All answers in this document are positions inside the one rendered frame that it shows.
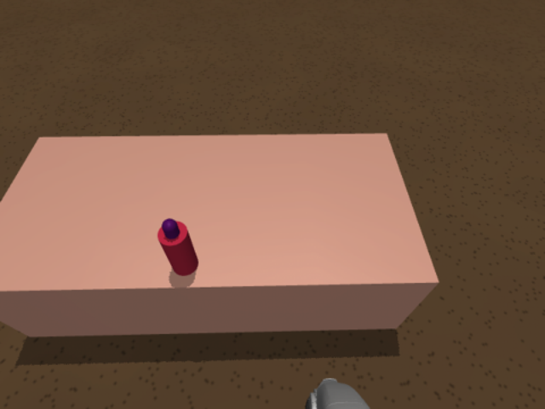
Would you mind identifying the bottle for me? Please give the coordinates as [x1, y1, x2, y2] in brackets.
[158, 219, 198, 276]

